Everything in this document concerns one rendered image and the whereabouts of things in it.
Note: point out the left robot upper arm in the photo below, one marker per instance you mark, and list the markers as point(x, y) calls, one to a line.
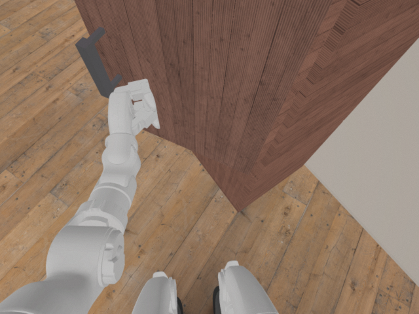
point(82, 262)

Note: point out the left robot thigh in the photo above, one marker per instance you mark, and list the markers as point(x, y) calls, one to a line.
point(158, 296)

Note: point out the robot left forearm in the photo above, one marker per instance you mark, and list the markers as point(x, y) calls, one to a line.
point(113, 194)

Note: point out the robot right shin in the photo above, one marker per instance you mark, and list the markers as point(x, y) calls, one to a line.
point(227, 308)

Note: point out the handle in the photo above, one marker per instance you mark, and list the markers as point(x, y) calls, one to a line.
point(92, 60)

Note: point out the robot left hand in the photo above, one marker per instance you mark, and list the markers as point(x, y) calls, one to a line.
point(121, 111)

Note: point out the cupboard door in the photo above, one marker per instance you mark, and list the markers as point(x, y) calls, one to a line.
point(219, 70)

